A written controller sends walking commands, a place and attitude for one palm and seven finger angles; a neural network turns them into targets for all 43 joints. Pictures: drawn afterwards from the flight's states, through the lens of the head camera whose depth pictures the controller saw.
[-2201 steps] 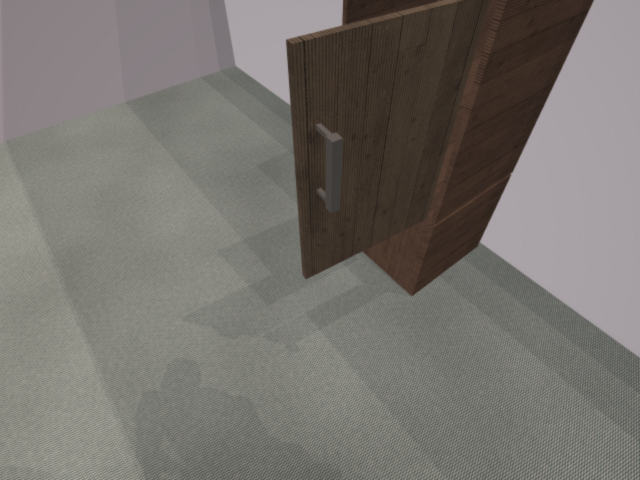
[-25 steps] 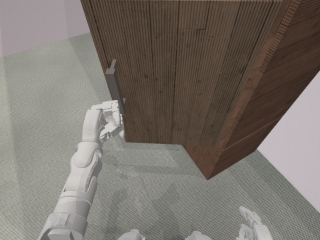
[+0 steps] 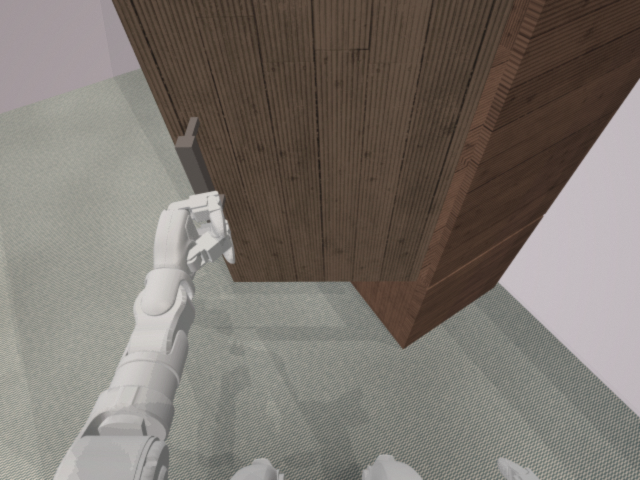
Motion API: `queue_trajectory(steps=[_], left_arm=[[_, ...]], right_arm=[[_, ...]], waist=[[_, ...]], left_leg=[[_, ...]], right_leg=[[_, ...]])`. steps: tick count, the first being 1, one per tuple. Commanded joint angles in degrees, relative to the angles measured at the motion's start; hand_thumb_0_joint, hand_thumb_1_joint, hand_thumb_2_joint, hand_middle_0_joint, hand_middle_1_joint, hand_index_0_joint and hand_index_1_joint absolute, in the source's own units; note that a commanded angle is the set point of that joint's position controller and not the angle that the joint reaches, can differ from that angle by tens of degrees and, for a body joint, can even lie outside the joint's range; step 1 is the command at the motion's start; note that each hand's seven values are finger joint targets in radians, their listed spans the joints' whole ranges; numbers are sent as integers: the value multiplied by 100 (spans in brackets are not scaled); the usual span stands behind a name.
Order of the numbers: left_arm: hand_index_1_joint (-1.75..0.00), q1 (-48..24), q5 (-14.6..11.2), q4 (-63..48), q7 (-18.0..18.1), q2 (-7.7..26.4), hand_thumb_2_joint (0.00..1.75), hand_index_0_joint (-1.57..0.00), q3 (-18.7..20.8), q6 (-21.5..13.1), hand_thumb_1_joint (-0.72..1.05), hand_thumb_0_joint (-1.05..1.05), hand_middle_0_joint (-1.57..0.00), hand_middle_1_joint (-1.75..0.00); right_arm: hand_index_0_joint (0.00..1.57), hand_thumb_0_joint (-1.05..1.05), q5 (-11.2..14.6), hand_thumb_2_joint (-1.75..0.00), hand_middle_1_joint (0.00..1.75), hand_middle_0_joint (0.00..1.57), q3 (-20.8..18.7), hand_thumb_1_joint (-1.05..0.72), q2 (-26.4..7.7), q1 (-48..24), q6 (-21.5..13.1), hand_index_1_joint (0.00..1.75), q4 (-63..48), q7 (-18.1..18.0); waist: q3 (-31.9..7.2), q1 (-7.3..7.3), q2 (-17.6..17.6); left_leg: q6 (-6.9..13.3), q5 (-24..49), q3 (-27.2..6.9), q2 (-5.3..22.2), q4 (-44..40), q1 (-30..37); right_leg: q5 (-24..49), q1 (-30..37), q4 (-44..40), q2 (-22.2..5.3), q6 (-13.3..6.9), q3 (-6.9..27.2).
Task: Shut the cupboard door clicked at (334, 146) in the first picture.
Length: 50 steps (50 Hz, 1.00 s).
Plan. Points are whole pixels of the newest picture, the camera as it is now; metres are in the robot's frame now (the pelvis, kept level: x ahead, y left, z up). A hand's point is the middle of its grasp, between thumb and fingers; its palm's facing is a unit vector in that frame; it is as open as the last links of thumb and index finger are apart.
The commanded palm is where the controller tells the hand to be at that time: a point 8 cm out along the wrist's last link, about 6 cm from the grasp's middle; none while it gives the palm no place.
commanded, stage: bring the fist close to the handle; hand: left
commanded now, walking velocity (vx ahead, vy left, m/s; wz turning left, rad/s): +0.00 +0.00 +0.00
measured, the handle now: (206, 177) +0.51 +0.17 +0.07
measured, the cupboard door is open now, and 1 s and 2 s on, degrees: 57 49 38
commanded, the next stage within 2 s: push the door shut along its arc in 0.04 s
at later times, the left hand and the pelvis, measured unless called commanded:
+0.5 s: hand (225, 206) +0.44 +0.13 +0.08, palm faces -0.12 -0.99 -0.04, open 3.1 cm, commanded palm +0.43 +0.18 +0.07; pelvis +0.00 +0.02 -0.01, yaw +0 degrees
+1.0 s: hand (250, 179) +0.49 +0.10 +0.08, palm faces -0.24 -0.97 -0.02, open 3.1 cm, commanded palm +0.49 +0.16 +0.07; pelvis -0.01 +0.02 -0.02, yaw +0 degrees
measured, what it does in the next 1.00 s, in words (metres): stands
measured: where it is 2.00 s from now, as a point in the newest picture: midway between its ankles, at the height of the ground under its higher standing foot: outside the picture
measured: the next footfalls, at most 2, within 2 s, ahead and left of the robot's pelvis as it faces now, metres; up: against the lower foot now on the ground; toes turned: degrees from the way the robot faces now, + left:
none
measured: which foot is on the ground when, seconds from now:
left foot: down 0.00-1.00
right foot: down 0.00-1.00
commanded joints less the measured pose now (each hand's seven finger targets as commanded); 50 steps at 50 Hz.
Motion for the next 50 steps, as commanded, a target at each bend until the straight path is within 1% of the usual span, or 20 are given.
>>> queue_trajectory(steps=[1, 3, 4, 5, 7, 12, 15, 17, 19, 22, 28, 30, 33, 38, 39, 40, 43, 45, 48, 50], left_arm=[[-150, -2547, -68, -1283, 14, 1080, 90, -130, 300, -766, 90, 0, -130, -150], [-150, -2459, -14, -989, -30, 1089, 90, -130, 272, -775, 90, 0, -130, -150], [-150, -2416, 22, -907, -51, 1251, 90, -130, 379, -751, 90, 0, -130, -150], [-150, -2276, 21, -791, -100, 1001, 90, -130, 183, -694, 90, 0, -130, -150], [-150, -2331, -1, -565, -170, 891, 90, -130, 81, -562, 90, 0, -130, -150], [-150, -3133, -107, -620, -333, 1011, 90, -130, 131, -546, 90, 0, -130, -150], [-150, -3788, -78, -585, -354, 1255, 90, -130, 267, -737, 90, 0, -130, -150], [-150, -3897, -48, -425, -390, 1047, 90, -130, 103, -818, 90, 0, -130, -150], [-150, -3875, 23, -133, -411, 1353, 90, -130, 318, -810, 90, 0, -130, -150], [-150, -3878, 92, 316, -518, 1050, 90, -130, 57, -659, 90, 0, -130, -150], [-150, -4360, 1, 422, -653, 880, 90, -130, -37, -539, 90, 0, -130, -150], [-150, -4740, -16, 503, -658, 961, 90, -130, -12, -585, 90, 0, -130, -150], [-150, -5066, 85, 638, -631, 1221, 90, -130, 130, -662, 90, 0, -130, -150], [-150, -5607, 214, 902, -714, 1398, 90, -130, 91, -690, 90, 0, -130, -150], [-150, -5651, 231, 926, -728, 1627, 90, -130, 268, -708, 90, 0, -130, -150], [-150, -5677, 207, 989, -789, 1440, 90, -130, 93, -668, 90, 0, -130, -150], [-150, -6114, 153, 1198, -908, 1531, 90, -130, 92, -554, 90, 0, -130, -150], [-150, -6193, 115, 1308, -980, 1671, 90, -130, 210, -509, 90, 0, -130, -150], [-150, -6293, 92, 1658, -1068, 1942, 90, -130, 406, -366, 90, 0, -130, -150], [-150, -6375, 140, 1844, -1081, 2255, 90, -130, 637, -325, 90, 0, -130, -150]], right_arm=[[20, 0, -8, -90, 30, 20, -202, -90, -625, -35, -318, 30, -555, -76], [20, 0, -6, -90, 30, 20, -197, -90, -631, -40, -312, 30, -516, -62], [20, 0, -12, -90, 30, 20, -211, -90, -677, 21, -294, 30, -500, -68], [20, 0, 9, -90, 30, 20, -201, -90, -650, -29, -291, 30, -542, -50], [20, 0, 24, -90, 30, 20, -205, -90, -682, -9, -278, 30, -553, -42], [20, 0, 19, -90, 30, 20, -214, -90, -740, 87, -267, 30, -553, -76], [20, 0, 9, -90, 30, 20, -204, -90, -748, 117, -290, 30, -442, -110], [20, 0, -1, -90, 30, 20, -204, -90, -729, 156, -320, 30, -408, -89], [20, 0, -17, -90, 30, 20, -220, -90, -804, 266, -302, 30, -353, -86], [20, 0, -17, -90, 30, 20, -218, -90, -807, 367, -271, 30, -340, -12], [20, 0, -23, -90, 30, 20, -259, -90, -876, 515, -209, 30, -384, 34], [20, 0, -32, -90, 30, 20, -254, -90, -898, 578, -208, 30, -305, 20], [20, 0, -49, -90, 30, 20, -253, -90, -922, 666, -206, 30, -244, 19], [20, 0, -78, -90, 30, 20, -231, -90, -946, 791, -242, 30, -137, 38], [20, 0, -95, -90, 30, 20, -244, -90, -991, 868, -244, 30, -123, 21], [20, 0, -75, -90, 30, 20, -228, -90, -971, 840, -249, 30, -144, 34], [20, 0, -80, -90, 30, 20, -203, -90, -1007, 922, -275, 30, -95, 25], [20, 0, -78, -90, 30, 20, -207, -90, -1044, 973, -292, 30, -84, 5], [20, 0, -74, -90, 30, 20, -164, -90, -1062, 1037, -313, 30, -82, -10], [20, 0, -92, -90, 30, 20, -133, -90, -1089, 1127, -313, 30, -89, -14]], waist=[[-1984, -35, -501], [-1823, -50, -454], [-1901, -18, -518], [-1849, -23, -421], [-1674, -71, -388], [-1978, -195, -585], [-2161, -239, -287], [-2231, -296, -262], [-2334, -251, -118], [-2283, -306, -34], [-2407, -425, -190], [-2355, -547, -254], [-2293, -592, -272], [-2436, -743, 113], [-2578, -702, 112], [-2642, -775, 160], [-2464, -919, 169], [-2647, -933, 137], [-2529, -997, -57], [-2552, -993, -1]], left_leg=[[269, 683, -58, -291, -374, 287], [261, 539, -52, -292, -373, 177], [270, 567, -77, -287, -387, 190], [265, 570, -53, -293, -411, 219], [253, 472, -67, -283, -441, 254], [274, 715, -156, -271, -379, 395], [259, 803, -227, -253, -298, 515], [246, 893, -262, -239, -246, 624], [231, 1017, -296, -225, -202, 656], [186, 1154, -359, -197, -217, 744], [188, 1321, -412, -171, -151, 892], [202, 1227, -444, -156, -116, 860], [216, 991, -466, -159, -88, 666], [219, 802, -519, -153, 1, 661], [220, 894, -561, -154, 17, 695], [221, 883, -551, -149, 34, 741], [236, 660, -576, -148, 78, 503], [249, 746, -579, -149, 140, 528], [296, 543, -517, -168, 235, 56], [308, 609, -518, -170, 302, -143]], right_leg=[[1406, 1557, -953, -82, 281, 719], [1176, 1434, -984, -92, 285, 748], [1169, 1478, -961, -77, 270, 727], [1197, 1400, -965, -78, 267, 693], [1055, 1191, -1002, -53, 254, 606], [1457, 1225, -825, -17, 244, 486], [1560, 1035, -631, 6, 211, 433], [1617, 839, -538, 38, 199, 362], [1662, 734, -436, 67, 170, 334], [1679, 468, -367, 84, 146, 224], [1683, 271, -357, 125, 133, 156], [1574, 117, -354, 137, 146, 158], [1367, 32, -329, 140, 147, 192], [1087, -267, -291, 151, 138, 230], [1127, -224, -228, 160, 114, 214], [1118, -292, -250, 159, 129, 216], [937, -388, -283, 169, 132, 234], [1008, -383, -254, 172, 131, 243], [907, -281, -284, 175, 156, 322], [964, -258, -198, 174, 152, 341]])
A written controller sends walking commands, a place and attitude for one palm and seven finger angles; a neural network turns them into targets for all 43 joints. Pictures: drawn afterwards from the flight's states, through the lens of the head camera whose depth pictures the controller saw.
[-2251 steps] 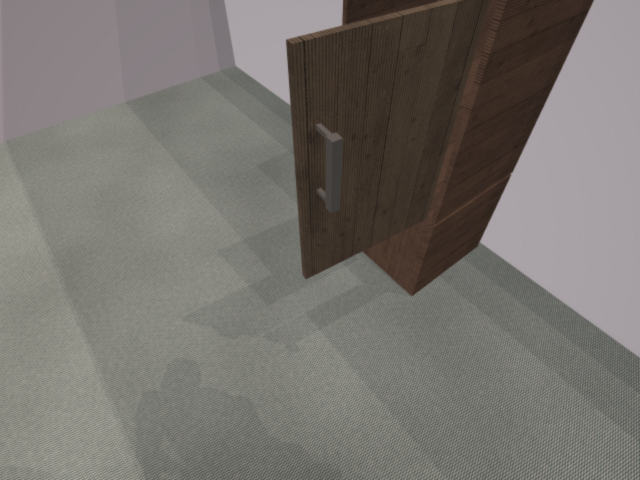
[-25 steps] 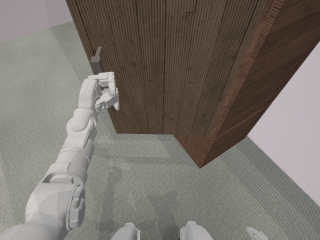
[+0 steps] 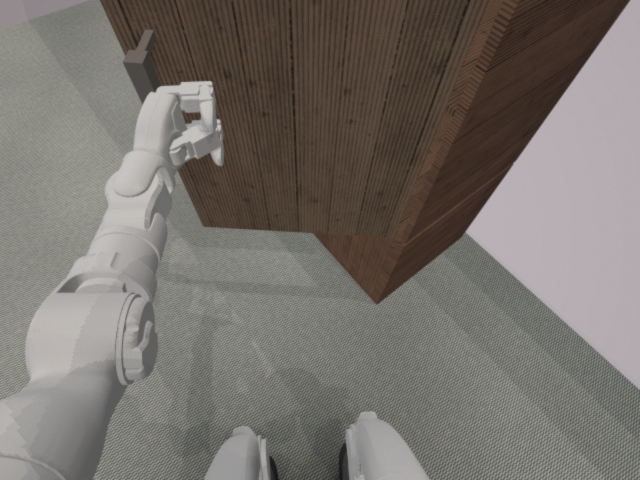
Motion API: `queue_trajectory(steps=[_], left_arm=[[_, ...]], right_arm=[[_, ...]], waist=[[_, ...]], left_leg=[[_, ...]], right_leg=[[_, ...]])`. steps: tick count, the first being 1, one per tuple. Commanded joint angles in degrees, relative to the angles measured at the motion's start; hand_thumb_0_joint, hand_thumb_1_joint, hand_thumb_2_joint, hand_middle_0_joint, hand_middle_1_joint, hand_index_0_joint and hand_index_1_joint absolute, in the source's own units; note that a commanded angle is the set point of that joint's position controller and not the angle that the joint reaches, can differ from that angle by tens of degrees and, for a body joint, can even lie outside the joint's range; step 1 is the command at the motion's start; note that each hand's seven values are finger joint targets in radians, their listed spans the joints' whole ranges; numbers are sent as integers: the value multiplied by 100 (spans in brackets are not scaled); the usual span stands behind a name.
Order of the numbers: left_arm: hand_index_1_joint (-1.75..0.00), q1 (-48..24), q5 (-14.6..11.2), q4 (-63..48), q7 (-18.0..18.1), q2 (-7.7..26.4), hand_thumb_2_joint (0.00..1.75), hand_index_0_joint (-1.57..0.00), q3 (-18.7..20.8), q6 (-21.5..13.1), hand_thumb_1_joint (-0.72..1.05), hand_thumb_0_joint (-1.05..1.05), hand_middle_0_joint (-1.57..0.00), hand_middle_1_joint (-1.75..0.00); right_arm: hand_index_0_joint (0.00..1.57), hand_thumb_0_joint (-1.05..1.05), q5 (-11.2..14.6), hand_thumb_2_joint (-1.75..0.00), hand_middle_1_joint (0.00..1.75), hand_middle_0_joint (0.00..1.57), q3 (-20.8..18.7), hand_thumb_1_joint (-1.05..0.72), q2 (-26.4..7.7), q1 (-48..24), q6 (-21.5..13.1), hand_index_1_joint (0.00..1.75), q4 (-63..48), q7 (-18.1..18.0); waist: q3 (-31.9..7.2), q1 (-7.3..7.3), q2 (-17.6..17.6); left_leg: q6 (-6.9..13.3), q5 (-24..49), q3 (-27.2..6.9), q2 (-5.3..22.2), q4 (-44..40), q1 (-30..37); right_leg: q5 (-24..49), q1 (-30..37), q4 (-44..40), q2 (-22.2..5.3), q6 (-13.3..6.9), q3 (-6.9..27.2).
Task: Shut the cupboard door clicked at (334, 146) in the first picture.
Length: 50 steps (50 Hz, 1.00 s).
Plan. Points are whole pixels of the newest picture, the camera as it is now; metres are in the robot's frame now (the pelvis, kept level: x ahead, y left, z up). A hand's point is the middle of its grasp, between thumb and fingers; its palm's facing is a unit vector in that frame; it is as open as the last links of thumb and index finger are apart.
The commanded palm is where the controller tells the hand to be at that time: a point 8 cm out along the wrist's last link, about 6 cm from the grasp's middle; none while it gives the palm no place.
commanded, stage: push the door shut along its arc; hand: left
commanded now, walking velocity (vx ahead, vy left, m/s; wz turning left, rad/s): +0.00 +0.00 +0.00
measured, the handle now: (165, 104) +0.58 +0.15 +0.09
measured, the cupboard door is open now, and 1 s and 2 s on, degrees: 49 38 30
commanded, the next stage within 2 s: pull the fist back off the door in 1.02 s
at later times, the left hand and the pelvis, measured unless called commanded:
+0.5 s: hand (237, 102) +0.56 +0.06 +0.10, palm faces -0.34 -0.94 -0.02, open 3.2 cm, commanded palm +0.57 +0.10 +0.10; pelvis +0.01 -0.01 -0.01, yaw -1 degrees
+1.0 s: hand (258, 84) +0.59 +0.03 +0.11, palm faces -0.42 -0.91 -0.03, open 3.6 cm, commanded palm +0.63 +0.05 +0.10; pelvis +0.00 +0.00 -0.03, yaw -1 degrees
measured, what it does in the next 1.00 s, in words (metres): stands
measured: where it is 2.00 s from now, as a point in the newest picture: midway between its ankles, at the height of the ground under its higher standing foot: outside the picture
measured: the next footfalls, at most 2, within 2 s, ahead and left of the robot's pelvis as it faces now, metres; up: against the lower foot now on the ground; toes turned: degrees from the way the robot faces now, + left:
none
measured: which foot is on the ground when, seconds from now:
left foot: down 0.00-1.00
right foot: down 0.00-1.00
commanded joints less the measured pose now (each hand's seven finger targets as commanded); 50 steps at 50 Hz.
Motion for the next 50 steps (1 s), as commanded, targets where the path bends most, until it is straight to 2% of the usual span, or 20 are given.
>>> queue_trajectory(steps=[1, 2, 5, 10, 14, 18, 20, 21, 22, 23, 25, 29, 31, 37, 38, 40, 44, 46, 47, 50], left_arm=[[-150, -3277, 11, -1019, -77, 1334, 90, -130, 376, -298, 90, 0, -130, -150], [-150, -3266, 47, -960, -98, 1331, 90, -130, 347, -289, 90, 0, -130, -150], [-150, -3529, 121, -1028, -142, 1441, 90, -130, 379, -322, 90, 0, -130, -150], [-150, -3539, 200, -791, -292, 1914, 90, -130, 655, -65, 90, 0, -130, -150], [-150, -3979, 226, -946, -352, 1729, 90, -130, 451, 40, 90, 0, -130, -150], [-150, -4093, 210, -911, -472, 2040, 90, -130, 648, 136, 90, 0, -130, -150], [-150, -4368, 245, -966, -506, 1984, 90, -130, 557, 129, 90, 0, -130, -150], [-150, -4384, 244, -935, -534, 1792, 90, -130, 418, 158, 90, 0, -130, -150], [-150, -4332, 242, -848, -533, 1927, 90, -130, 544, 197, 90, 0, -130, -150], [-150, -4458, 262, -807, -548, 1942, 90, -130, 500, 228, 90, 0, -130, -150], [-150, -4658, 239, -882, -582, 1760, 90, -130, 371, 217, 90, 0, -130, -150], [-150, -4972, 231, -695, -650, 1577, 90, -130, 179, 302, 90, 0, -130, -150], [-150, -5100, 256, -620, -671, 1685, 90, -130, 224, 333, 90, 0, -130, -150], [-150, -5543, 287, -673, -721, 1233, 90, -130, -109, 361, 90, 0, -130, -150], [-150, -5597, 278, -661, -721, 1191, 90, -130, -120, 389, 90, 0, -130, -150], [-150, -5756, 300, -632, -721, 1333, 90, -130, -51, 398, 90, 0, -130, -150], [-150, -5929, 353, -446, -668, 1136, 90, -130, -165, 517, 90, 0, -130, -150], [-150, -6035, 400, -399, -656, 1203, 90, -130, -157, 552, 90, 0, -130, -150], [-150, -6107, 414, -388, -662, 1089, 90, -130, -233, 559, 90, 0, -130, -150], [-150, -6269, 429, -409, -697, 1218, 90, -130, -159, 589, 90, 0, -130, -150]], right_arm=[[20, 0, -26, -90, 30, 20, -271, -90, -966, 853, -188, 30, -357, -67], [20, 0, -31, -90, 30, 20, -254, -90, -953, 842, -187, 30, -395, -56], [20, 0, -58, -90, 30, 20, -270, -90, -961, 945, -194, 30, -388, -39], [20, 0, -53, -90, 30, 20, -245, -90, -995, 1096, -111, 30, -473, -42], [20, 0, -67, -90, 30, 20, -255, -90, -975, 1210, -89, 30, -476, -36], [20, 0, -78, -90, 30, 20, -268, -90, -1021, 1271, -79, 30, -443, -50], [20, 0, -95, -90, 30, 20, -262, -90, -999, 1321, -89, 30, -380, -64], [20, 0, -103, -90, 30, 20, -271, -90, -991, 1326, -94, 30, -368, -52], [20, 0, -111, -90, 30, 20, -275, -90, -1018, 1353, -84, 30, -344, -56], [20, 0, -113, -90, 30, 20, -267, -90, -1025, 1376, -79, 30, -319, -63], [20, 0, -130, -90, 30, 20, -277, -90, -1009, 1401, -100, 30, -297, -68], [20, 0, -150, -90, 30, 20, -262, -90, -1033, 1444, -120, 30, -186, -87], [20, 0, -171, -90, 30, 20, -267, -90, -1060, 1442, -137, 30, -136, -84], [20, 0, -230, -90, 30, 20, -290, -90, -1073, 1469, -209, 30, -9, -64], [20, 0, -240, -90, 30, 20, -297, -90, -1081, 1474, -220, 30, 20, -64], [20, 0, -239, -90, 30, 20, -290, -90, -1095, 1517, -228, 30, 53, -85], [20, 0, -265, -90, 30, 20, -271, -90, -1082, 1562, -245, 30, 122, -90], [20, 0, -284, -90, 30, 20, -270, -90, -1110, 1570, -253, 30, 158, -93], [20, 0, -286, -90, 30, 20, -269, -90, -1094, 1579, -264, 30, 159, -86], [20, 0, -309, -90, 30, 20, -272, -90, -1103, 1639, -293, 30, 195, -91]], waist=[[-2564, -367, -113], [-2578, -339, 32], [-2864, -416, 205], [-3066, -403, 156], [-3139, -560, 330], [-3345, -573, 246], [-3469, -621, 472], [-3398, -667, 448], [-3321, -664, 387], [-3218, -743, 313], [-3345, -766, 420], [-3070, -965, 490], [-3114, -956, 600], [-3319, -1093, 1014], [-3345, -1136, 942], [-3436, -1187, 952], [-3245, -1296, 976], [-3256, -1322, 998], [-3313, -1334, 1059], [-3541, -1373, 1086]], left_leg=[[164, 849, -447, -161, -535, 1261], [156, 822, -424, -171, -499, 1188], [159, 1025, -448, -140, -340, 1298], [188, 1195, -358, -146, -198, 923], [202, 1346, -413, -129, -122, 1158], [210, 1423, -390, -121, -65, 1067], [196, 1612, -417, -116, -23, 1245], [198, 1619, -433, -115, -7, 1296], [198, 1592, -429, -99, 20, 1223], [211, 1555, -426, -91, 24, 1170], [205, 1664, -454, -108, 41, 1328], [232, 1593, -495, -95, 96, 1383], [211, 1616, -514, -85, 131, 1392], [179, 1885, -687, -40, 226, 1974], [194, 1874, -678, -39, 256, 1970], [206, 1882, -680, -24, 302, 1940], [217, 1797, -732, -20, 305, 1884], [205, 1779, -744, -7, 341, 1867], [209, 1805, -736, -19, 371, 1883], [220, 1975, -738, -25, 436, 1941]], right_leg=[[1064, 1021, -775, 193, 35, 390], [1028, 999, -760, 189, 34, 417], [1166, 846, -638, 201, 39, 413], [1497, 1205, -572, 226, 47, 487], [1536, 910, -536, 267, 48, 423], [1690, 1111, -550, 280, 51, 449], [1828, 986, -486, 280, 45, 421], [1795, 876, -507, 289, 57, 402], [1750, 849, -517, 293, 57, 402], [1728, 817, -538, 297, 65, 404], [1792, 752, -516, 305, 52, 384], [1553, 317, -529, 326, 30, 304], [1523, 276, -510, 323, 21, 306], [1341, -439, -366, 343, -19, 146], [1338, -451, -381, 349, -14, 148], [1347, -481, -345, 348, -4, 158], [1187, -729, -311, 367, -23, 85], [1155, -802, -281, 364, -19, 66], [1165, -859, -254, 374, -21, 71], [1291, -835, -199, 387, -22, 63]])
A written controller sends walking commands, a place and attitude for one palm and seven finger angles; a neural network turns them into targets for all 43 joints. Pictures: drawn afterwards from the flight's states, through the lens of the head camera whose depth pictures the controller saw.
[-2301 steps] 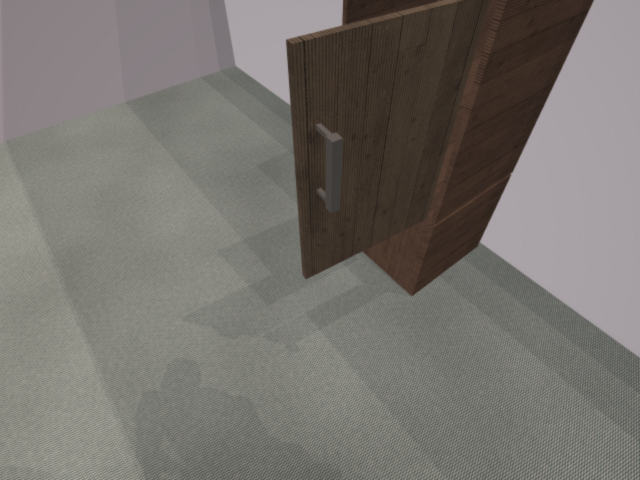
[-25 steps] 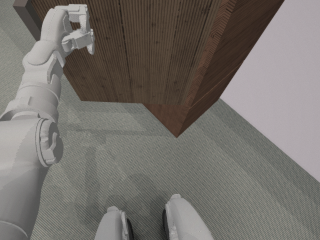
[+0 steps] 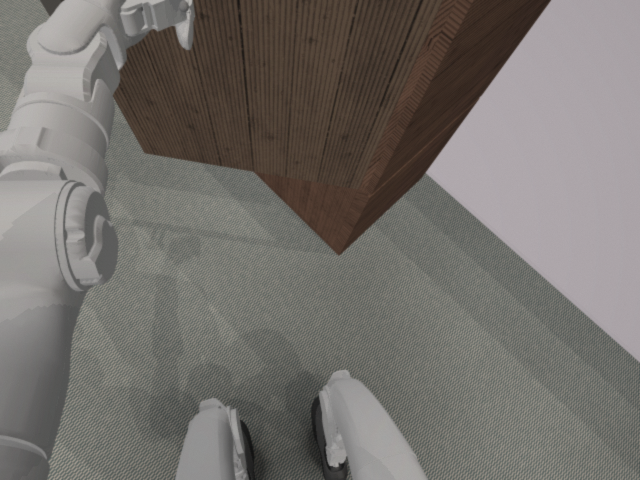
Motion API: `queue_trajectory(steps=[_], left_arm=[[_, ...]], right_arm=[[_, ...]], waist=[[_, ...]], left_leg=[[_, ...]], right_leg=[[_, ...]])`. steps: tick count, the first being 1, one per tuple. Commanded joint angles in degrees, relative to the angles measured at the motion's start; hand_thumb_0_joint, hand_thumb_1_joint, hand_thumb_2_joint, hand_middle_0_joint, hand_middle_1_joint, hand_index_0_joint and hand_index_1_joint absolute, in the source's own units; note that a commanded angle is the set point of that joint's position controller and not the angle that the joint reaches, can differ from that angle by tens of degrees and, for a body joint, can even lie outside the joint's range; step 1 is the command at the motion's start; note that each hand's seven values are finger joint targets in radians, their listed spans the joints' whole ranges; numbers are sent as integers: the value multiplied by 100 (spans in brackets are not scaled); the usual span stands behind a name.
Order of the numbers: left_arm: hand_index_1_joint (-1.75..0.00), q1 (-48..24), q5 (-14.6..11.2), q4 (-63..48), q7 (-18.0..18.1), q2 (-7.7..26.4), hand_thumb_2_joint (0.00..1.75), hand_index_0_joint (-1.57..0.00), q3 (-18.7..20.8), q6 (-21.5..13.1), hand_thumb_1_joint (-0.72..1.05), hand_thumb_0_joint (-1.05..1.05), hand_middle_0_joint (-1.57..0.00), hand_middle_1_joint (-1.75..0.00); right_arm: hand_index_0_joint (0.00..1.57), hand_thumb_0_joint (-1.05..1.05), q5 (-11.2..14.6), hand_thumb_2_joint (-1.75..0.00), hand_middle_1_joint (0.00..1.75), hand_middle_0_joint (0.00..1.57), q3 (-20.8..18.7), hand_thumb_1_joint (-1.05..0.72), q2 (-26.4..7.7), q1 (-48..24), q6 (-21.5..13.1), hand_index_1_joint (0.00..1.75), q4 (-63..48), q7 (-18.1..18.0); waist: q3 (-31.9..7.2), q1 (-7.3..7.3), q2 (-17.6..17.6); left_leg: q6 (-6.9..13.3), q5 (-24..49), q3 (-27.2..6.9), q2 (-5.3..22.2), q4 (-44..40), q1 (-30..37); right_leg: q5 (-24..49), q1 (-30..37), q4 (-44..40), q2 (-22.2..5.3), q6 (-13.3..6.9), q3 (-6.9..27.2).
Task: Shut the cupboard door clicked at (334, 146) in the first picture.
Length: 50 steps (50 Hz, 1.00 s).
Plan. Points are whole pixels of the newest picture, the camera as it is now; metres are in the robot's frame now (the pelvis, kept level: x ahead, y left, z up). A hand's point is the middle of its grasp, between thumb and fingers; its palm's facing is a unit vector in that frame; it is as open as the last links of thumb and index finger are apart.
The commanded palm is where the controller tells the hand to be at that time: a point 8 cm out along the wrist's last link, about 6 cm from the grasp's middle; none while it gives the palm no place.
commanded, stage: push the door shut along its arc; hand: left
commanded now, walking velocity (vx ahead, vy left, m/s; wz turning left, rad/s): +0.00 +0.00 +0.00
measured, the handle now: out of the picture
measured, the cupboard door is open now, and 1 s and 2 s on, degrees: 38 30 30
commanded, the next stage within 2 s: pull the fist back off the door in 0.02 s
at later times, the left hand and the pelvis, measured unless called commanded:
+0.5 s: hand (226, 4) +0.61 +0.00 +0.12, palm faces +0.00 -1.00 -0.08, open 3.1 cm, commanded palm +0.58 +0.05 +0.13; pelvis +0.01 -0.01 +0.01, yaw -1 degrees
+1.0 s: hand (226, 62) +0.52 +0.01 +0.13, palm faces -0.01 -1.00 -0.03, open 3.1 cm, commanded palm +0.51 +0.06 +0.13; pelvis +0.03 -0.02 +0.04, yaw +2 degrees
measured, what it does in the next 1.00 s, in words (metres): stands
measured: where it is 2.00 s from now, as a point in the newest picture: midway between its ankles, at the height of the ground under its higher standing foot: (288, 468)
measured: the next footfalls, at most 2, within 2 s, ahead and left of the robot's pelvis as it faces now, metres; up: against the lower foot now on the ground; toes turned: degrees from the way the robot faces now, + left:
none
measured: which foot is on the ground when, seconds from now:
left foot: down 0.00-1.00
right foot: down 0.00-1.00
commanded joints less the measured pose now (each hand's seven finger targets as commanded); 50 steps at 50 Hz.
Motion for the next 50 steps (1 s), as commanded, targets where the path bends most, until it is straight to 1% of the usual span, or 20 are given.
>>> queue_trajectory(steps=[1, 6, 7, 9, 10, 12, 13, 15, 18, 19, 23, 27, 31, 35, 38, 40, 42, 45, 47, 50], left_arm=[[-150, -3766, -31, -1313, -130, 250, 90, -130, -3, -369, 90, 0, -130, -150], [-150, -3966, 50, -1195, -113, 305, 90, -130, 17, -271, 90, 0, -130, -150], [-150, -3895, -290, -1219, 1081, 549, 90, -130, 1200, -147, 90, 0, -130, -150], [-150, -3397, -13, -1079, 2077, 151, 90, -130, 1025, -79, 90, 0, -130, -150], [-150, -3291, 34, -996, 2430, 107, 90, -130, 1201, -83, 90, 0, -130, -150], [-150, -3228, 319, -1470, 3212, 153, 90, -130, 1398, -332, 90, 0, -130, -150], [-150, -3062, 596, -1592, 3580, 107, 90, -130, 1367, -538, 90, 0, -130, -150], [-150, -2965, 1197, -1674, 3931, -61, 90, -130, 992, -897, 90, 0, -130, -150], [-150, -2833, 1535, -1862, 3791, -11, 90, -130, 645, -1085, 90, 0, -130, -150], [-150, -2908, 1459, -1867, 3649, 0, 90, -130, 626, -1061, 90, 0, -130, -150], [-150, -2521, 746, -1762, 3181, 8, 90, -130, 887, -674, 90, 0, -130, -150], [-150, -1985, 445, -1966, 3254, 9, 90, -130, 1205, -960, 90, 0, -130, -150], [-150, -957, 635, -2033, 3372, -558, 90, -130, 848, -1541, 90, 0, -130, -150], [-150, -65, 711, -1703, 3221, -1118, 90, -130, 377, -1402, 90, 0, -130, -150], [-150, -28, 444, -1951, 3088, -1439, 90, -130, 149, -1210, 90, 0, -130, -150], [-150, -357, 197, -2526, 3075, -1747, 90, -130, -17, -1358, 90, 0, -130, -150], [-150, -503, 48, -3127, 3115, -1668, 90, -130, 50, -1652, 90, 0, -130, -150], [-150, -552, 140, -3893, 3207, -2214, 90, -130, -503, -2173, 90, 0, -130, -150], [-150, -231, 325, -3550, 3321, -1904, 90, -130, -334, -2253, 90, 0, -130, -150], [-150, -135, 623, -2631, 3497, -1712, 90, -130, -271, -1980, 90, 0, -130, -150]], right_arm=[[20, 0, -29, -90, 30, 20, -364, -90, -1148, 1462, -91, 30, 58, -85], [20, 0, -54, -90, 30, 20, -338, -90, -1130, 1535, -103, 30, 96, -87], [20, 0, -151, -90, 30, 20, -248, -90, -981, 1793, -119, 30, -170, -9], [20, 0, -262, -90, 30, 20, -266, -90, -940, 1791, -112, 30, -211, 194], [20, 0, -324, -90, 30, 20, -292, -90, -937, 1848, -71, 30, -222, 272], [20, 0, -468, -90, 30, 20, -349, -90, -904, 1922, -29, 30, -327, 451], [20, 0, -529, -90, 30, 20, -371, -90, -867, 1922, -27, 30, -369, 550], [20, 0, -619, -90, 30, 20, -443, -90, -875, 1987, 20, 30, -300, 725], [20, 0, -565, -90, 30, 20, -558, -90, -912, 2078, 196, 30, -301, 815], [20, 0, -541, -90, 30, 20, -575, -90, -934, 2099, 257, 30, -311, 785], [20, 0, -305, -90, 30, 20, -547, -90, -908, 1893, 430, 30, -471, 635], [20, 0, -307, -90, 30, 20, -496, -90, -799, 1802, 405, 30, -511, 560], [20, 0, -353, -90, 30, 20, -572, -90, -731, 1735, 342, 30, -445, 642], [20, 0, -252, -90, 30, 20, -637, -90, -742, 1603, 465, 30, -497, 670], [20, 0, -159, -90, 30, 20, -645, -90, -737, 1368, 570, 30, -592, 612], [20, 0, -143, -90, 30, 20, -669, -90, -701, 1239, 548, 30, -605, 561], [20, 0, -140, -90, 30, 20, -674, -90, -672, 1088, 500, 30, -595, 512], [20, 0, -149, -90, 30, 20, -719, -90, -549, 910, 346, 30, -489, 498], [20, 0, -168, -90, 30, 20, -715, -90, -597, 878, 345, 30, -376, 501], [20, 0, -149, -90, 30, 20, -676, -90, -621, 829, 422, 30, -298, 452]], waist=[[-3550, -676, 975], [-3493, -748, 1090], [-3607, -489, 1229], [-3678, -481, 1016], [-3561, -506, 699], [-3879, -366, 703], [-3951, -260, 722], [-4026, -315, 864], [-4163, -299, 742], [-4225, -342, 686], [-4058, -136, 218], [-3701, 52, -97], [-3366, 193, -187], [-2943, 285, -408], [-2688, 316, -473], [-2834, 300, -335], [-3112, 399, -209], [-3551, 388, 221], [-3273, 435, 36], [-2612, 283, -538]], left_leg=[[219, 2217, -574, -147, -384, 3392], [231, 2230, -553, -146, -332, 3279], [137, 1896, -583, -66, -385, 2826], [106, 1905, -689, -48, -473, 2701], [98, 1958, -650, -32, -433, 2570], [71, 2175, -510, -88, -383, 2458], [54, 2262, -452, -105, -342, 2435], [37, 2545, -461, -94, -292, 2675], [78, 2469, -325, -172, -478, 2789], [90, 2541, -336, -192, -558, 2899], [126, 1913, -131, -315, -924, 2498], [141, 1917, -64, -335, -1076, 2356], [123, 2239, 12, -346, -1121, 2540], [128, 2077, 149, -419, -1292, 2501], [126, 1837, 192, -464, -1440, 2570], [114, 1940, 153, -461, -1465, 2971], [94, 2056, 107, -445, -1481, 3272], [50, 2576, 24, -383, -1364, 4005], [52, 2387, 17, -371, -1357, 3788], [107, 1688, 75, -427, -1454, 3117]], right_leg=[[1441, 526, -804, 284, -7, 175], [1438, 419, -751, 305, -11, 160], [1302, 625, -829, 218, 15, 257], [1251, 684, -723, 196, 76, 262], [1353, 804, -745, 173, 110, 265], [1723, 1217, -738, 140, 129, 329], [1857, 1252, -697, 144, 129, 327], [2019, 1050, -616, 168, 134, 270], [2232, 1631, -792, 177, 122, 313], [2394, 1799, -838, 186, 121, 315], [2412, 2823, -1255, 188, 158, 475], [2614, 3120, -1366, 169, 180, 516], [3011, 3097, -1344, 147, 165, 491], [3059, 3284, -1513, 124, 165, 524], [2891, 3423, -1724, 112, 163, 563], [2878, 3327, -1742, 113, 157, 522], [2922, 3415, -1690, 106, 144, 513], [3146, 3086, -1469, 96, 129, 404], [2938, 3002, -1443, 83, 138, 398], [2507, 2985, -1606, 32, 213, 475]])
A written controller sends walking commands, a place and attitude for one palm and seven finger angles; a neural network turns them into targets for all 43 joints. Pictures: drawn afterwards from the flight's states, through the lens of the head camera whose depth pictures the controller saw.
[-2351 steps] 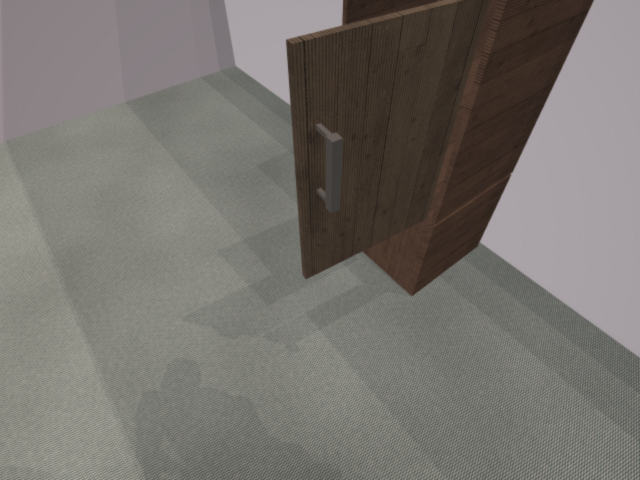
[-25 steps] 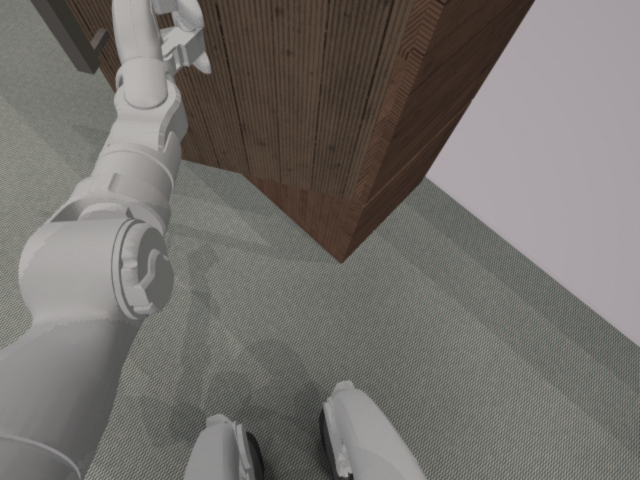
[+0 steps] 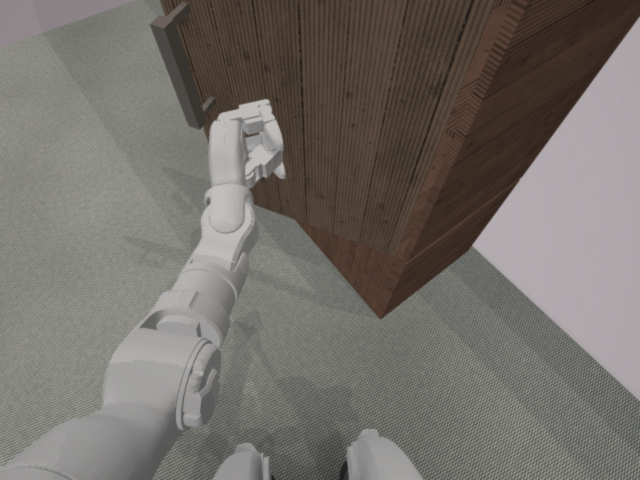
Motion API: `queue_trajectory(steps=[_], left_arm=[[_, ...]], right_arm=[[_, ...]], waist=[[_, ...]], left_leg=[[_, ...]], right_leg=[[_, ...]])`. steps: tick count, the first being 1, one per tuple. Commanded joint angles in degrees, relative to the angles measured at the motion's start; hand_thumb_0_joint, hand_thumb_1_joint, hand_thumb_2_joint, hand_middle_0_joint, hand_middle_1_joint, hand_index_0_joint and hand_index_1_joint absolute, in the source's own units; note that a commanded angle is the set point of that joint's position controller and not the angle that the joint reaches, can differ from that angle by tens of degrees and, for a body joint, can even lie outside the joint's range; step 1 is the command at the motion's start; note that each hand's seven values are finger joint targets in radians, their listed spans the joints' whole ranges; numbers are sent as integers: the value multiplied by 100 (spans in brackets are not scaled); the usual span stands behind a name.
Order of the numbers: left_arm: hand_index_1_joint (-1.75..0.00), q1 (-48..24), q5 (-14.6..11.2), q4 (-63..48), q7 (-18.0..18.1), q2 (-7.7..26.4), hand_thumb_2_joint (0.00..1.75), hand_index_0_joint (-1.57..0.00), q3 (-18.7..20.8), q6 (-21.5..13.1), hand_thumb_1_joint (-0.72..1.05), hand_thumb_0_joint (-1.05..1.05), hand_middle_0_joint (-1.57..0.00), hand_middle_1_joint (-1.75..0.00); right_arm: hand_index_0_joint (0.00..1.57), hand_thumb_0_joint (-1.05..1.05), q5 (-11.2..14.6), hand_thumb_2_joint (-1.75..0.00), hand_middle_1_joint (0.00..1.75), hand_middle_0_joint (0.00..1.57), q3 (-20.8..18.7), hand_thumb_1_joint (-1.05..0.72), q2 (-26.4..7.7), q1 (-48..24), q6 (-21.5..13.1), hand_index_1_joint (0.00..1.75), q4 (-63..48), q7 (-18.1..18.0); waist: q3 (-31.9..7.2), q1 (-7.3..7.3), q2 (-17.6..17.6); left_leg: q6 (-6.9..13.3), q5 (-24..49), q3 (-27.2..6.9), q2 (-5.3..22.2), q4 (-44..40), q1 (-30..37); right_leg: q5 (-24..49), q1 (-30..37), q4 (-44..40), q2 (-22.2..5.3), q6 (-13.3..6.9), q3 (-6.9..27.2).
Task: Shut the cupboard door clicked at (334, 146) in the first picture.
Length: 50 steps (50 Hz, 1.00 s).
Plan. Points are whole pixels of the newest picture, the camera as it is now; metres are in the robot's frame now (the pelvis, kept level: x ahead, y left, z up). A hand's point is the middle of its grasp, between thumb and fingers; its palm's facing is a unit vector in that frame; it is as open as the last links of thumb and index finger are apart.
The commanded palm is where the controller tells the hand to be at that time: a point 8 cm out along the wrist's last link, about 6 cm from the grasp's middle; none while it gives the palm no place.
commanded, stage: draw the hand back to the body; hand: left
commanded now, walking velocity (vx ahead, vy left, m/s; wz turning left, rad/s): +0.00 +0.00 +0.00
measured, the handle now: (190, 70) +0.67 +0.13 +0.08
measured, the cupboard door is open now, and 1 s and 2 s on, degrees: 30 30 30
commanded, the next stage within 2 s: step back with the hand held close in 1.70 s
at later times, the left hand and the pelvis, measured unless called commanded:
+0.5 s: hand (187, 195) +0.41 +0.11 +0.13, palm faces +0.01 -1.00 +0.00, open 3.1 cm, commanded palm +0.37 +0.15 +0.14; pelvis +0.00 +0.01 +0.04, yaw -1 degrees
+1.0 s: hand out of the picture +0.27 +0.22 +0.19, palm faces +0.22 -0.94 -0.27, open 3.8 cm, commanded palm +0.23 +0.26 +0.20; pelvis +0.01 +0.03 +0.07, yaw +0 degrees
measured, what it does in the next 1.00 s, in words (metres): rises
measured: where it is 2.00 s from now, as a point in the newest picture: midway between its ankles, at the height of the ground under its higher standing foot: outside the picture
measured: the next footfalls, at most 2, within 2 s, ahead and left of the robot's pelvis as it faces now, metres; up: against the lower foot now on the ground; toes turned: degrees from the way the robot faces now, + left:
none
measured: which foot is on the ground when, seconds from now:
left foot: down 0.00-1.00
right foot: down 0.00-1.00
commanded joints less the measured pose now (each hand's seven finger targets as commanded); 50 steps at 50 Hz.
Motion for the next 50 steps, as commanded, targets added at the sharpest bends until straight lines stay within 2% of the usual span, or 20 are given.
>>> queue_trajectory(steps=[1, 3, 6, 9, 11, 13, 15, 18, 19, 22, 24, 26, 29, 31, 32, 35, 37, 43, 48, 50], left_arm=[[-150, -3093, 380, -371, 247, 1061, 90, -130, 153, -152, 90, 0, -130, -150], [-150, -3004, 277, 8, 316, 1050, 90, -130, 250, 200, 90, 0, -130, -150], [-150, -3306, -19, -60, 274, 1222, 90, -130, 561, 310, 90, 0, -130, -150], [-150, -2541, -248, -1073, 50, 1863, 90, -130, 1210, -106, 90, 0, -130, -150], [-150, -2065, -168, -1597, -167, 1790, 90, -130, 1036, -363, 90, 0, -130, -150], [-150, -1382, 17, -1992, -391, 1531, 90, -130, 638, -397, 90, 0, -130, -150], [-150, -617, -45, -2277, -594, 1357, 90, -130, 429, -166, 90, 0, -130, -150], [-150, -172, -565, -2763, -943, 797, 90, -130, -50, 537, 90, 0, -130, -150], [-150, -266, -750, -3073, -1033, 686, 90, -130, -160, 703, 90, 0, -130, -150], [-150, -393, -1015, -3990, -1129, 780, 90, -130, -194, 859, 90, 0, -130, -150], [-150, -146, -943, -4525, -1084, 867, 90, -130, -241, 741, 90, 0, -130, -150], [-150, 332, -806, -4535, -1038, 926, 90, -130, -232, 653, 90, 0, -130, -150], [-141, 1428, -685, -4757, -1063, 1255, 90, -122, -7, 766, 90, 0, -122, -141], [-135, 1961, -782, -4855, -1183, 1190, 90, -116, -14, 1080, 90, 0, -116, -135], [-132, 2148, -460, -5551, -1058, 1310, 90, -113, -441, 1143, 90, 0, -113, -132], [-123, 3204, -493, -6080, -969, 1518, 90, -105, -178, 1469, 90, 0, -105, -123], [-117, 3224, -451, -6434, -937, 1565, 90, -100, -182, 1631, 90, 0, -100, -117], [-99, 3749, -367, -7591, -797, 1670, 90, -83, -114, 1938, 90, 0, -83, -99], [-84, 4682, -369, -8324, -690, 1782, 90, -69, 98, 2066, 90, 0, -69, -84], [-78, 5037, -366, -8530, -643, 2011, 90, -64, 387, 2082, 90, 0, -64, -78]], right_arm=[[20, 0, 16, -90, 30, 20, -153, -90, -710, 1062, 10, 30, -50, -81], [20, 0, 43, -90, 30, 20, -88, -90, -734, 964, 88, 30, -166, -118], [20, 0, 48, -90, 30, 20, -24, -90, -722, 841, 86, 30, -276, -190], [20, 0, 47, -90, 30, 20, -23, -90, -691, 717, 38, 30, -585, -224], [20, 0, 62, -90, 30, 20, -20, -90, -612, 675, -11, 30, -656, -202], [20, 0, 122, -90, 30, 20, -68, -90, -599, 657, -2, 30, -723, -163], [20, 0, 224, -90, 30, 20, -106, -90, -640, 631, 26, 30, -821, -171], [20, 0, 440, -90, 30, 20, -105, -90, -653, 386, 72, 30, -930, -284], [20, 0, 502, -90, 30, 20, -91, -90, -647, 287, 46, 30, -967, -352], [20, 0, 576, -90, 30, 20, -36, -90, -614, -24, -73, 30, -938, -525], [20, 0, 574, -90, 30, 20, 11, -90, -576, -153, -185, 30, -921, -595], [20, 0, 555, -90, 30, 20, 64, -90, -528, -312, -284, 30, -874, -597], [20, 0, 568, -90, 30, 20, 106, -90, -549, -556, -322, 30, -990, -566], [20, 0, 609, -90, 30, 20, 145, -90, -527, -796, -312, 30, -1131, -548], [20, 0, 634, -90, 30, 20, 111, -90, -370, -929, -110, 30, -1273, -649], [20, 0, 640, -90, 30, 20, 175, -90, -396, -1233, 77, 30, -1445, -801], [20, 0, 638, -90, 30, 20, 241, -90, -359, -1399, 157, 30, -1477, -867], [20, 0, 571, -90, 30, 20, 387, -90, -299, -1592, 89, 30, -1469, -945], [20, 0, 490, -90, 30, 20, 444, -90, -302, -1679, -64, 30, -1430, -941], [20, 0, 466, -90, 30, 20, 432, -90, -313, -1710, -103, 30, -1415, -949]], waist=[[-2104, -488, -544], [-1948, -483, -726], [-2278, -401, -734], [-3242, 175, -569], [-3417, 304, -423], [-3159, 329, -451], [-2885, 367, -589], [-2044, 243, -958], [-1916, 207, -878], [-1609, 278, -622], [-1461, 364, -187], [-1218, 454, -119], [-1171, 754, 192], [-1040, 825, -45], [-1027, 722, -428], [-600, 842, -609], [-289, 811, -694], [-77, 837, 218], [-27, 910, 130], [-103, 968, 7]], left_leg=[[284, 1274, 17, -348, -364, 1059], [306, 1012, 45, -397, -496, 836], [299, 1102, 33, -423, -489, 821], [274, 1767, 93, -430, -599, 1157], [266, 2061, 166, -408, -633, 1306], [275, 2065, 220, -368, -735, 1465], [286, 1990, 278, -346, -953, 1668], [302, 1519, 294, -331, -1334, 1966], [304, 1429, 298, -329, -1430, 2189], [337, 1345, 196, -309, -1663, 2682], [325, 1505, 131, -272, -1777, 3020], [294, 1392, 66, -255, -1892, 3101], [244, 1539, 60, -254, -2063, 3194], [237, 1559, 87, -249, -2188, 3157], [243, 1684, 138, -228, -2499, 3395], [286, 1839, 142, -193, -2737, 3522], [299, 1766, 126, -181, -2924, 3692], [242, 1993, 23, -146, -3364, 4383], [212, 2180, -59, -126, -3617, 4594], [226, 2319, -18, -150, -3628, 4632]], right_leg=[[2333, 1422, -860, 62, 312, 412], [2084, 1583, -1018, 61, 320, 451], [2194, 1843, -994, 58, 309, 480], [3090, 2816, -814, 57, 251, 554], [3542, 3052, -746, 55, 240, 543], [3534, 3016, -864, 81, 232, 505], [3455, 3103, -1113, 113, 249, 473], [2726, 3084, -1745, 148, 304, 424], [2423, 3037, -1923, 136, 305, 419], [2061, 2936, -2163, 146, 288, 348], [2130, 2889, -2098, 167, 234, 251], [1898, 2757, -2060, 165, 214, 172], [1917, 3016, -2022, 135, 144, 147], [2006, 3205, -2094, 97, 159, 144], [2024, 3571, -2426, -2, 199, 349], [2188, 3908, -2694, -48, 234, 331], [2073, 3940, -2924, -48, 243, 313], [2026, 4211, -3311, -11, 173, 209], [2071, 4497, -3497, 15, 170, 120], [2219, 4648, -3545, -4, 186, 136]])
